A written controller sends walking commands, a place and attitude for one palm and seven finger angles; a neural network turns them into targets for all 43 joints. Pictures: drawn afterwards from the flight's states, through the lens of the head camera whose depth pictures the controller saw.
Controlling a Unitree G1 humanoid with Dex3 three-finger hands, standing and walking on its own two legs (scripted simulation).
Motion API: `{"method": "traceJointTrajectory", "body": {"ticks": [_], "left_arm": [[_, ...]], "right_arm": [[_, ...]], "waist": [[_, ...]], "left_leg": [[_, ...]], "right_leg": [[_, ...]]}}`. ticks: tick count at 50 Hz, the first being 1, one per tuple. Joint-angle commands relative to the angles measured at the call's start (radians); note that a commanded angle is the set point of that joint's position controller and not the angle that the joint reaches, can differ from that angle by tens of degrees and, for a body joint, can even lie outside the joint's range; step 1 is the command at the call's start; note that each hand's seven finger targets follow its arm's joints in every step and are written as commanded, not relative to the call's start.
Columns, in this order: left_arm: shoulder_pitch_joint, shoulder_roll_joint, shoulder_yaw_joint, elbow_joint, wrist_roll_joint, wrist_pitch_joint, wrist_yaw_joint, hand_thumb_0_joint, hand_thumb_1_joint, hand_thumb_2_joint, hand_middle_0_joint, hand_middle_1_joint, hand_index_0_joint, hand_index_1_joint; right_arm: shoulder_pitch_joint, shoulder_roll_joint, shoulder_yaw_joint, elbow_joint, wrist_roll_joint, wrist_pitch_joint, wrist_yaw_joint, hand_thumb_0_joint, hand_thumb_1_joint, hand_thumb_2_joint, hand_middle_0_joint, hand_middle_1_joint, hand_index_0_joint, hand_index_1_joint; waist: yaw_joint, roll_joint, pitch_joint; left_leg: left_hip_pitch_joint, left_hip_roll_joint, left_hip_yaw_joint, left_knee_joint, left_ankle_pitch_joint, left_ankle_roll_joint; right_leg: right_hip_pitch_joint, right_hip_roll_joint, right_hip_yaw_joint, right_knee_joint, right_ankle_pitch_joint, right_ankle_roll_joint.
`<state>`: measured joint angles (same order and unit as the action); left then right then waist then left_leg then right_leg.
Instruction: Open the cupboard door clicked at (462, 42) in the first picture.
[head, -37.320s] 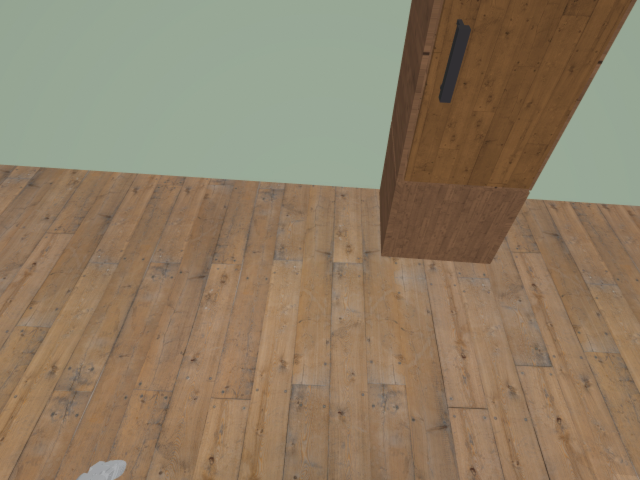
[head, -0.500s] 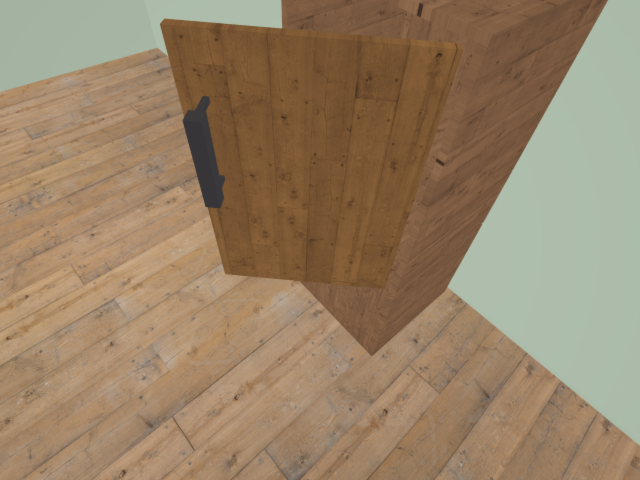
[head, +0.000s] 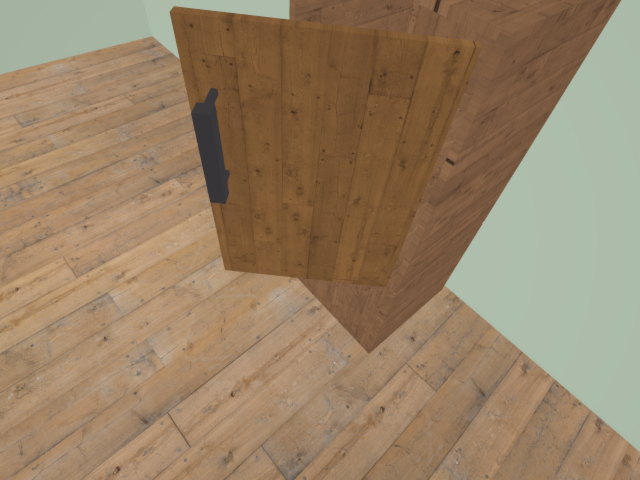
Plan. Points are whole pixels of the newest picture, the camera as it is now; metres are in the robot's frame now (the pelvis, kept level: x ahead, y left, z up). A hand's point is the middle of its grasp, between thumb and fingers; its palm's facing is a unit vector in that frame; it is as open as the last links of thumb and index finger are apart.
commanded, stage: come to a stop and stand still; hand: left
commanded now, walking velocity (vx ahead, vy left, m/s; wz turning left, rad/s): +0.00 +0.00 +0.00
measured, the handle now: (216, 148) +0.57 +0.21 +0.06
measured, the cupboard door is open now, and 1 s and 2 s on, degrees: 45 45 45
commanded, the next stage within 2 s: look again from close up in 0.58 s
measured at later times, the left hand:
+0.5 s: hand out of the picture -0.02 +0.15 -0.17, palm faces +0.02 -0.98 -0.17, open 7.3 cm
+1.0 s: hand out of the picture +0.03 +0.20 -0.16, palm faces +0.02 -0.96 -0.29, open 7.4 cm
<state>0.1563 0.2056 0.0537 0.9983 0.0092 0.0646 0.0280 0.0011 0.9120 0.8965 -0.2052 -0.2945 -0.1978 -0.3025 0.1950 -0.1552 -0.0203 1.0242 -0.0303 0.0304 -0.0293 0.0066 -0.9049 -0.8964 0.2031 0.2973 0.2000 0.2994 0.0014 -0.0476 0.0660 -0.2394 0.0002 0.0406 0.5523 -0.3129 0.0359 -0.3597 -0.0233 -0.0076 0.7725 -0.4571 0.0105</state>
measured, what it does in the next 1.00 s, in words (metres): steps on the spot: right foot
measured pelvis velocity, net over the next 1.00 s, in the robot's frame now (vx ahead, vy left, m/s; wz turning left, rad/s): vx -0.03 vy -0.01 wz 0.00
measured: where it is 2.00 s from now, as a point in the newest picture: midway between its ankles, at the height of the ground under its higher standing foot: outside the picture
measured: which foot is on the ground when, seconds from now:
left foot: down 0.00-1.00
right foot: up 0.00-0.12, down 0.14-1.00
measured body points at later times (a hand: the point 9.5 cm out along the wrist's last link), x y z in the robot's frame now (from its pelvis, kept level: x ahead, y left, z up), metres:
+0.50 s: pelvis -0.03 -0.02 +0.01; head -0.02 -0.01 +0.46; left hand -0.02 +0.20 -0.15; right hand -0.04 -0.24 -0.15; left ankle -0.01 +0.10 -0.73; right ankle -0.05 -0.14 -0.73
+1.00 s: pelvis -0.03 -0.01 +0.00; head -0.04 -0.01 +0.45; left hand +0.02 +0.25 -0.14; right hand +0.04 -0.27 -0.14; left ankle -0.01 +0.10 -0.73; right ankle -0.05 -0.14 -0.73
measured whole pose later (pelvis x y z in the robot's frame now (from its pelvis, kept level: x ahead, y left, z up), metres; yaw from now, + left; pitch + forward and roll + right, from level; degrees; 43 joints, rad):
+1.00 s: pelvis -0.03 -0.01 +0.00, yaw +0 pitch -2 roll +0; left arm 0.26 0.24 0.02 0.98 0.02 -0.01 0.04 0.00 0.91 0.90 -0.20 -0.29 -0.20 -0.30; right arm 0.20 -0.22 -0.03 0.99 -0.02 -0.01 -0.02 0.01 -0.90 -0.90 0.20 0.30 0.20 0.30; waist -0.01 0.01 0.01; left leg -0.25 0.01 0.04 0.56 -0.27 0.01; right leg -0.19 -0.01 0.01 0.55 -0.32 0.01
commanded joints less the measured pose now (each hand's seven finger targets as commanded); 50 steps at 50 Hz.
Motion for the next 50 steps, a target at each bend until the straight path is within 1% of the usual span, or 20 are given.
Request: {"method": "traceJointTrajectory", "body": {"ticks": [1,4,5,6,7,8,9,11,16,19,26,33,34,35,36,37,39,41,45,50], "left_arm": [[0.035,0.047,0.001,-0.037,-0.001,-0.028,-0.006,0.0,0.9,0.9,-0.2,-0.3,-0.2,-0.3],[0.064,0.048,-0.009,-0.013,-0.002,-0.045,-0.005,0.0,0.9,0.9,-0.2,-0.3,-0.2,-0.3],[0.093,0.056,-0.009,0.002,-0.003,-0.051,-0.002,0.0,0.9,0.9,-0.2,-0.3,-0.2,-0.3],[0.113,0.078,-0.008,0.018,-0.001,-0.058,0.002,0.0,0.9,0.9,-0.2,-0.3,-0.2,-0.3],[0.099,0.097,-0.012,0.02,0.0,-0.062,0.003,0.0,0.9,0.9,-0.2,-0.3,-0.2,-0.3],[0.081,0.106,-0.018,0.019,0.0,-0.059,0.0,0.0,0.9,0.9,-0.2,-0.3,-0.2,-0.3],[0.082,0.099,-0.017,0.025,0.003,-0.06,-0.001,0.0,0.9,0.9,-0.2,-0.3,-0.2,-0.3],[0.102,0.087,-0.024,0.044,-0.001,-0.071,0.004,0.0,0.9,0.9,-0.2,-0.3,-0.2,-0.3],[0.109,0.073,-0.033,0.065,-0.002,-0.067,0.003,0.0,0.9,0.9,-0.2,-0.3,-0.2,-0.3],[0.133,0.067,-0.035,0.078,-0.001,-0.067,0.003,0.0,0.9,0.9,-0.2,-0.3,-0.2,-0.3],[0.161,0.04,-0.034,0.097,-0.004,-0.071,0.005,0.0,0.9,0.9,-0.2,-0.3,-0.2,-0.3],[0.19,0.019,-0.034,0.111,-0.005,-0.075,0.008,0.0,0.9,0.9,-0.2,-0.3,-0.2,-0.3],[0.143,0.216,-0.043,0.008,0.016,-0.094,0.014,0.0,0.9,0.9,-0.2,-0.3,-0.2,-0.3],[0.176,0.153,-0.016,0.005,0.01,-0.101,0.02,0.0,0.9,0.9,-0.2,-0.3,-0.2,-0.3],[0.175,0.154,-0.021,-0.006,0.01,-0.109,0.019,0.0,0.9,0.9,-0.2,-0.3,-0.2,-0.3],[0.181,0.128,-0.018,-0.009,0.009,-0.11,0.019,0.0,0.9,0.9,-0.2,-0.3,-0.2,-0.3],[0.189,0.101,-0.026,-0.019,0.008,-0.103,0.02,0.0,0.9,0.9,-0.2,-0.3,-0.2,-0.3],[0.172,0.121,-0.017,-0.035,0.011,-0.101,0.021,0.0,0.9,0.9,-0.2,-0.3,-0.2,-0.3],[0.185,0.134,-0.016,-0.053,0.009,-0.095,0.02,0.0,0.9,0.9,-0.2,-0.3,-0.2,-0.3],[0.138,0.165,-0.022,-0.078,0.01,-0.087,0.012,0.0,0.9,0.9,-0.2,-0.3,-0.2,-0.3]], "right_arm": [[0.025,-0.17,-0.03,-0.043,0.0,-0.036,-0.024,0.0,-0.9,-0.9,0.2,0.3,0.2,0.3],[0.07,-0.163,-0.036,-0.006,0.014,-0.04,-0.022,0.0,-0.9,-0.9,0.2,0.3,0.2,0.3],[0.07,-0.165,-0.035,-0.002,0.02,-0.04,-0.02,0.0,-0.9,-0.9,0.2,0.3,0.2,0.3],[0.064,-0.144,-0.033,0.0,0.026,-0.042,-0.017,0.0,-0.9,-0.9,0.2,0.3,0.2,0.3],[0.061,-0.125,-0.029,0.001,0.029,-0.039,-0.011,0.0,-0.9,-0.9,0.2,0.3,0.2,0.3],[0.061,-0.117,-0.025,0.003,0.027,-0.036,-0.003,0.0,-0.9,-0.9,0.2,0.3,0.2,0.3],[0.065,-0.111,-0.026,0.012,0.022,-0.037,0.0,0.0,-0.9,-0.9,0.2,0.3,0.2,0.3],[0.076,-0.129,-0.026,0.027,0.022,-0.038,-0.004,0.0,-0.9,-0.9,0.2,0.3,0.2,0.3],[0.083,-0.108,-0.012,0.07,0.017,-0.03,0.003,0.0,-0.9,-0.9,0.2,0.3,0.2,0.3],[0.1,-0.099,-0.008,0.084,0.017,-0.027,0.003,0.0,-0.9,-0.9,0.2,0.3,0.2,0.3],[0.138,-0.081,-0.003,0.104,0.015,-0.038,-0.004,0.0,-0.9,-0.9,0.2,0.3,0.2,0.3],[0.161,-0.069,-0.003,0.116,0.017,-0.045,-0.012,0.0,-0.9,-0.9,0.2,0.3,0.2,0.3],[0.096,-0.209,-0.008,-0.016,0.009,-0.055,0.007,0.0,-0.9,-0.9,0.2,0.3,0.2,0.3],[0.07,-0.185,-0.034,-0.032,0.007,-0.079,0.001,0.0,-0.9,-0.9,0.2,0.3,0.2,0.3],[0.095,-0.173,-0.037,-0.044,0.012,-0.086,-0.005,0.0,-0.9,-0.9,0.2,0.3,0.2,0.3],[0.11,-0.153,-0.039,-0.045,0.014,-0.084,-0.008,0.0,-0.9,-0.9,0.2,0.3,0.2,0.3],[0.126,-0.128,-0.03,-0.054,0.01,-0.072,-0.004,0.0,-0.9,-0.9,0.2,0.3,0.2,0.3],[0.113,-0.154,-0.039,-0.064,0.013,-0.068,-0.004,0.0,-0.9,-0.9,0.2,0.3,0.2,0.3],[0.082,-0.166,-0.037,-0.077,0.012,-0.064,-0.003,0.0,-0.9,-0.9,0.2,0.3,0.2,0.3],[0.014,-0.203,-0.034,-0.093,0.011,-0.055,0.006,0.0,-0.9,-0.9,0.2,0.3,0.2,0.3]], "waist": [[0.011,0.181,-0.083],[0.004,0.145,-0.13],[0.012,0.126,-0.132],[0.008,0.086,-0.129],[-0.008,0.056,-0.092],[-0.018,0.084,-0.054],[-0.015,0.086,-0.048],[-0.015,-0.065,-0.114],[-0.014,0.003,0.031],[-0.01,-0.001,0.045],[-0.006,0.048,0.028],[-0.001,0.041,-0.001],[-0.026,0.126,0.106],[0.008,0.123,-0.021],[-0.009,0.11,-0.143],[-0.013,0.053,-0.178],[-0.017,-0.014,-0.139],[-0.02,0.011,-0.067],[-0.008,0.055,-0.091],[-0.006,0.037,-0.041]], "left_leg": [[0.078,0.25,-0.196,-0.203,0.648,0.133],[0.162,0.216,-0.163,-0.15,0.694,0.096],[0.133,0.19,-0.155,-0.134,0.606,0.064],[0.089,0.145,-0.129,-0.121,0.46,0.022],[0.062,0.105,-0.098,-0.139,0.278,-0.015],[0.063,0.088,-0.099,-0.18,0.162,-0.026],[0.068,0.082,-0.099,-0.178,0.267,-0.022],[0.121,0.095,-0.08,-0.148,0.276,-0.022],[0.064,0.078,-0.08,-0.212,0.101,-0.028],[0.057,0.075,-0.075,-0.224,0.057,-0.027],[0.047,0.083,-0.08,-0.228,0.098,-0.027],[0.065,0.091,-0.082,-0.216,0.16,-0.024],[0.004,0.055,-0.103,-0.194,0.207,-0.031],[0.005,0.092,-0.108,-0.12,0.202,-0.017],[0.044,0.09,-0.119,-0.08,0.264,-0.007],[0.049,0.09,-0.108,-0.061,0.249,-0.005],[0.025,0.08,-0.089,-0.046,0.243,0.001],[-0.006,0.081,-0.088,-0.057,0.264,0.005],[0.031,0.094,-0.079,-0.043,0.394,0.007],[0.021,0.097,-0.089,-0.094,0.294,0.006]], "right_leg": [[0.034,-0.004,0.021,0.01,-0.02,0.002],[0.138,0.001,-0.005,-0.253,0.134,0.0],[0.202,-0.008,0.009,-0.359,0.251,-0.004],[0.245,-0.05,0.08,-0.405,0.391,-0.023],[0.215,-0.107,0.12,-0.417,0.412,-0.046],[0.151,-0.124,0.113,-0.421,0.325,-0.051],[0.162,-0.095,0.101,-0.393,0.399,-0.047],[0.189,-0.091,0.098,-0.404,0.429,-0.039],[0.106,-0.081,0.121,-0.483,0.182,-0.041],[0.095,-0.075,0.118,-0.503,0.124,-0.04],[0.127,-0.07,0.108,-0.477,0.198,-0.043],[0.154,-0.068,0.094,-0.459,0.258,-0.042],[0.106,-0.043,0.061,-0.412,0.22,-0.053],[0.123,-0.07,0.097,-0.36,0.229,-0.056],[0.171,-0.081,0.103,-0.346,0.316,-0.066],[0.172,-0.087,0.105,-0.349,0.322,-0.068],[0.163,-0.087,0.113,-0.348,0.372,-0.069],[0.134,-0.078,0.105,-0.327,0.406,-0.07],[0.156,-0.069,0.088,-0.29,0.509,-0.061],[0.125,-0.067,0.093,-0.328,0.396,-0.049]]}}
